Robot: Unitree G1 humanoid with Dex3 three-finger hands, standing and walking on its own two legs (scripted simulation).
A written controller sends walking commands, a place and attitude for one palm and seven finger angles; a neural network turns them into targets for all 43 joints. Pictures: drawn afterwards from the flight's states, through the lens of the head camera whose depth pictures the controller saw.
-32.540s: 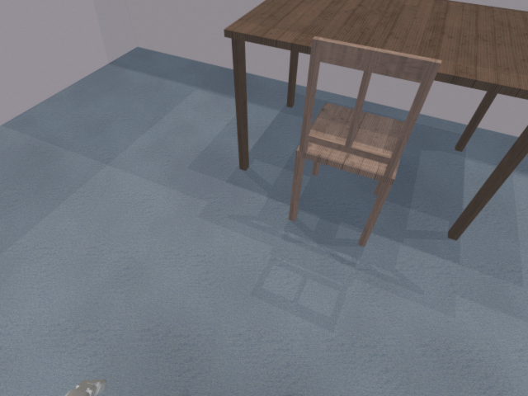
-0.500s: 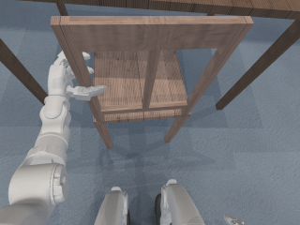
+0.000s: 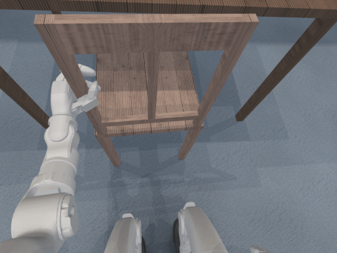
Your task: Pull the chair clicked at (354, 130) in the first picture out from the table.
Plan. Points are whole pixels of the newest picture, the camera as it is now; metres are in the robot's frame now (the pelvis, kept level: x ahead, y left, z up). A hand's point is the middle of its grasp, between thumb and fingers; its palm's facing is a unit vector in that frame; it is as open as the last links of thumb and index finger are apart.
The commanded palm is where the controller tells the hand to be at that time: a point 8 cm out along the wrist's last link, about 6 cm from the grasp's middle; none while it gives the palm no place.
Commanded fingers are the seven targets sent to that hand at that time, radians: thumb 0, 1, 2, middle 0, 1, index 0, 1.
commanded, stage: hook a spindle and tug to test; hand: left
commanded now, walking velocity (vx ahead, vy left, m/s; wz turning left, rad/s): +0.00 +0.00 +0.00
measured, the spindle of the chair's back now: (152, 90) +0.49 +0.01 +0.01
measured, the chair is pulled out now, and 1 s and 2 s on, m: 0.01 0.04 0.04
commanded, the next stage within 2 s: open the thumb and straighten the fingers in 0.36 s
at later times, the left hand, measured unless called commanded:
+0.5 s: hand (89, 109) +0.44 +0.16 +0.02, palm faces +0.04 -1.00 -0.01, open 5.5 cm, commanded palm +0.42 +0.20 +0.02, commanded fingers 0.00 0.54 0.73 -0.50 -1.45 -0.50 -1.45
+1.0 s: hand (89, 102) +0.46 +0.16 +0.02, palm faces +0.05 -1.00 -0.03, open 14.9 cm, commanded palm +0.43 +0.21 +0.02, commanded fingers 0.00 -0.55 0.20 -0.05 -0.14 -0.05 -0.14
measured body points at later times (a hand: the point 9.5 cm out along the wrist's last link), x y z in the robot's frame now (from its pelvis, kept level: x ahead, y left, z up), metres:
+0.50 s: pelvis +0.01 +0.00 +0.01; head +0.15 +0.01 +0.44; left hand +0.43 +0.21 +0.02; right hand +0.12 -0.26 -0.11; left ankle +0.00 +0.08 -0.62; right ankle +0.06 -0.12 -0.62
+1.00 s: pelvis -0.01 -0.01 +0.00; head +0.14 +0.01 +0.42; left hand +0.45 +0.21 +0.02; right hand +0.06 -0.27 -0.12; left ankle +0.00 +0.08 -0.62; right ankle +0.06 -0.12 -0.62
